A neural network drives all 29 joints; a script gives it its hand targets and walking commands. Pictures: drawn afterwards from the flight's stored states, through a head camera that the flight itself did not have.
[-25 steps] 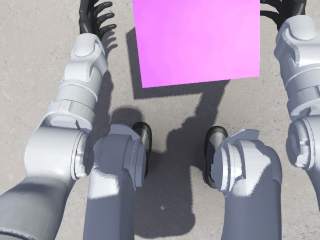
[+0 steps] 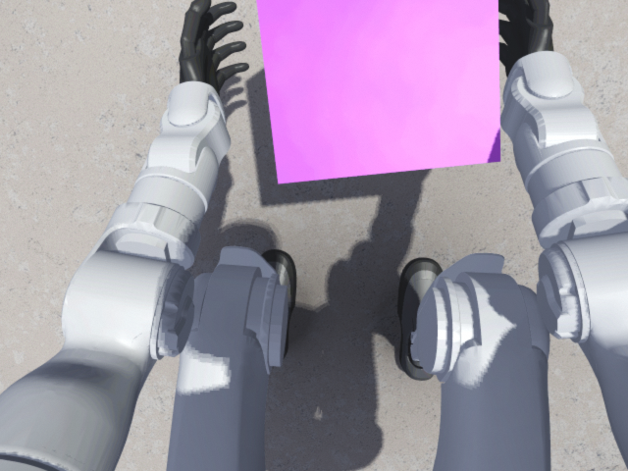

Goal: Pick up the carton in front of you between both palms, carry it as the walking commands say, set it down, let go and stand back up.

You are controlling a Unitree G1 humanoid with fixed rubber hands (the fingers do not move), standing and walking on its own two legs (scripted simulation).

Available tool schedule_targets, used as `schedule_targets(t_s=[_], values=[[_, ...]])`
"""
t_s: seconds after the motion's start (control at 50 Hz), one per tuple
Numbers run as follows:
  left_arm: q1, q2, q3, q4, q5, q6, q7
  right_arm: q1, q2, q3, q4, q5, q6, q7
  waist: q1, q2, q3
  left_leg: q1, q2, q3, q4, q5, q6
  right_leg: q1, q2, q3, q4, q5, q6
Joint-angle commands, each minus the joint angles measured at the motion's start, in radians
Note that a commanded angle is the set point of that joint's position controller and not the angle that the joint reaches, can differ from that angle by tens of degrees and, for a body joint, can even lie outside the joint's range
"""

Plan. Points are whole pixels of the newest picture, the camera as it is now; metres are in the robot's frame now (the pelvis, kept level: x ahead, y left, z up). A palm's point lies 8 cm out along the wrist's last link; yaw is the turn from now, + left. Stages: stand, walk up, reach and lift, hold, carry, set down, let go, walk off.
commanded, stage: reach and lift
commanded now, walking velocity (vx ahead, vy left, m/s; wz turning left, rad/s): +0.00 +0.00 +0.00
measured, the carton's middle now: (371, 89) +0.50 -0.04 -0.25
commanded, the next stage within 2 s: none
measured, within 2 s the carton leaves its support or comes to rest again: leaves its support in 0.34 s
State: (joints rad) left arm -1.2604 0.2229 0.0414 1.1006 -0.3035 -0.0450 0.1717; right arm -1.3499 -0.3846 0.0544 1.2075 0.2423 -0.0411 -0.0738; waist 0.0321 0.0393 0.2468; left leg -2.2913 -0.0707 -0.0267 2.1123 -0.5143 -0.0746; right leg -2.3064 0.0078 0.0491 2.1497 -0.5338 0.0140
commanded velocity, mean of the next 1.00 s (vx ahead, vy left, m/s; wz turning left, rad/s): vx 0.00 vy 0.00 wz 0.00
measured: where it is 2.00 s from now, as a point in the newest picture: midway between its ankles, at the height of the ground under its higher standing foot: (343, 332)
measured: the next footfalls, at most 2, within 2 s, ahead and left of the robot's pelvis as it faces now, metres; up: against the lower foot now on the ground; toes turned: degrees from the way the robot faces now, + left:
none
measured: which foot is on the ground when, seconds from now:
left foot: down 0.00-1.00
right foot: down 0.00-1.00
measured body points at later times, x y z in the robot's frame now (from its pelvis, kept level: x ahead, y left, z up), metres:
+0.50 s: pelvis +0.00 +0.00 +0.00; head +0.32 -0.04 +0.31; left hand +0.51 +0.13 -0.13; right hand +0.52 -0.18 -0.14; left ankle +0.13 +0.13 -0.34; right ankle +0.11 -0.13 -0.34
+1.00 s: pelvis +0.02 +0.01 +0.13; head +0.25 -0.03 +0.51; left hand +0.49 +0.12 +0.06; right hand +0.48 -0.18 +0.05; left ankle +0.13 +0.13 -0.34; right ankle +0.11 -0.13 -0.34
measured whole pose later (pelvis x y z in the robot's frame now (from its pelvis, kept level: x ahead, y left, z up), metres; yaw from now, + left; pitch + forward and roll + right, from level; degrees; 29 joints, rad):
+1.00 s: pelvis +0.02 +0.01 +0.13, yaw -3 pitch +41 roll +2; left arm -0.86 -0.07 0.46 0.65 0.13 0.26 0.10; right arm -0.92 -0.06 -0.32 0.76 -0.15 0.27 -0.04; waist 0.01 0.02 -0.19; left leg -1.92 -0.13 -0.09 1.72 -0.52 -0.08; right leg -1.94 0.11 0.10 1.73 -0.50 0.06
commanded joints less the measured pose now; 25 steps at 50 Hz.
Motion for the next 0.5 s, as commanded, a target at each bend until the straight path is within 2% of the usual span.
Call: schedule_targets(t_s=[0.0,0.06,0.08,0.14,0.22,0.28,0.38,0.42,0.48], values=[[-0.216,-0.154,-0.031,-0.087,0.001,-0.027,-0.003,-0.292,0.084,0.052,-0.088,-0.002,-0.030,0.015,-0.037,-0.090,-1.035,0.513,-0.017,0.082,-0.141,0.208,0.004,0.574,0.014,-0.029,-0.205,0.200,-0.018],[-0.197,-0.180,0.026,-0.029,0.057,-0.034,0.005,-0.299,0.114,0.046,-0.051,-0.023,-0.034,0.011,-0.023,-0.093,-1.019,0.528,-0.028,0.085,-0.142,0.208,0.005,0.563,0.022,-0.028,-0.211,0.182,-0.012],[-0.272,-0.314,-0.025,-0.066,0.056,-0.034,-0.019,-0.358,0.264,0.088,-0.076,-0.019,-0.032,0.031,-0.019,-0.088,-1.029,0.518,-0.038,0.084,-0.141,0.217,0.010,0.573,0.035,-0.026,-0.212,0.190,-0.017],[-0.463,-0.637,-0.068,-0.061,0.096,-0.011,-0.103,-0.508,0.597,0.157,-0.074,-0.030,-0.010,0.100,-0.034,-0.092,-1.044,0.483,-0.063,0.094,-0.115,0.224,0.018,0.544,0.062,-0.035,-0.194,0.215,-0.023],[-0.541,-0.818,-0.055,-0.113,0.146,0.027,-0.166,-0.550,0.813,0.139,-0.139,-0.055,0.019,0.152,-0.043,-0.073,-1.062,0.490,-0.086,0.112,-0.104,0.208,0.020,0.522,0.086,-0.063,-0.181,0.211,-0.020],[-0.576,-0.922,-0.085,-0.191,0.124,0.043,-0.185,-0.565,0.919,0.154,-0.226,-0.040,0.034,0.165,-0.050,-0.071,-1.168,0.528,-0.097,0.127,-0.089,0.268,0.020,0.584,0.099,-0.077,-0.167,0.278,-0.016],[-0.583,-1.048,-0.198,-0.369,0.059,0.075,-0.176,-0.543,1.051,0.231,-0.413,0.004,0.069,0.144,-0.057,-0.092,-1.489,0.655,-0.108,0.150,-0.081,0.357,0.007,0.837,0.115,-0.100,-0.154,0.411,-0.008],[-0.580,-1.069,-0.238,-0.470,0.061,0.097,-0.174,-0.513,1.099,0.261,-0.494,0.006,0.096,0.138,-0.056,-0.106,-1.587,0.701,-0.115,0.154,-0.100,0.346,0.009,0.909,0.123,-0.109,-0.169,0.415,-0.004],[-0.550,-1.096,-0.262,-0.583,0.099,0.142,-0.184,-0.458,1.178,0.271,-0.590,-0.026,0.148,0.143,-0.043,-0.121,-1.627,0.719,-0.129,0.162,-0.151,0.277,0.017,0.938,0.140,-0.117,-0.217,0.348,0.001]])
